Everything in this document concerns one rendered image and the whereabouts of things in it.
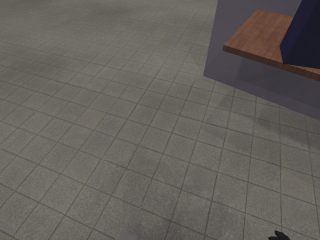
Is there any right robot hand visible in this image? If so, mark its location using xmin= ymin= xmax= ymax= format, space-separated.
xmin=268 ymin=230 xmax=290 ymax=240

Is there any table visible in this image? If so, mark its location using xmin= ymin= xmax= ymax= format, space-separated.
xmin=222 ymin=9 xmax=320 ymax=82

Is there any carton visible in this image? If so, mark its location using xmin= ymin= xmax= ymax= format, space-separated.
xmin=279 ymin=0 xmax=320 ymax=69

